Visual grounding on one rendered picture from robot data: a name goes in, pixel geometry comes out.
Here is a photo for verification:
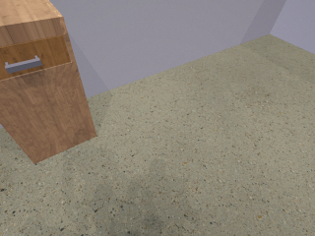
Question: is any drawer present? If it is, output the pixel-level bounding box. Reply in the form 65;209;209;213
0;34;71;81

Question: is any cabinet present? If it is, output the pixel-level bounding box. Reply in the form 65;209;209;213
0;0;97;164

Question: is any handle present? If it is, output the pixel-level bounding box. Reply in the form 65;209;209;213
5;55;42;74

